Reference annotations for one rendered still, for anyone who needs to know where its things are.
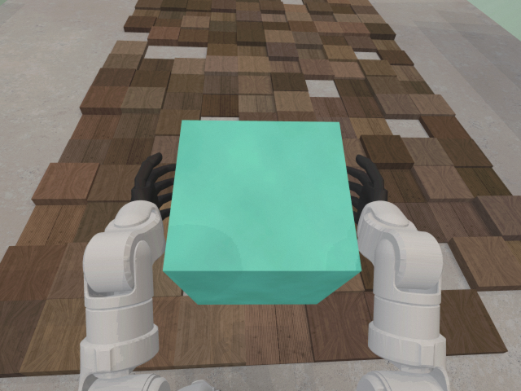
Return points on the robot right hand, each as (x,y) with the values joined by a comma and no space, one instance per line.
(373,185)

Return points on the left robot shin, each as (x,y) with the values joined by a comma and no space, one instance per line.
(201,381)

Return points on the carton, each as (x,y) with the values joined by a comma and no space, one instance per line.
(261,213)

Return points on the left robot forearm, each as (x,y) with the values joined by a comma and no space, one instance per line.
(118,290)

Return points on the right robot forearm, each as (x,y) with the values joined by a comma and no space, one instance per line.
(408,265)

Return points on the robot left upper arm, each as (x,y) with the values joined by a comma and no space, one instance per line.
(141,382)

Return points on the robot left hand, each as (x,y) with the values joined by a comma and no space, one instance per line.
(144,187)

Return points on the robot right upper arm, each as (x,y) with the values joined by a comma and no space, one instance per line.
(397,381)

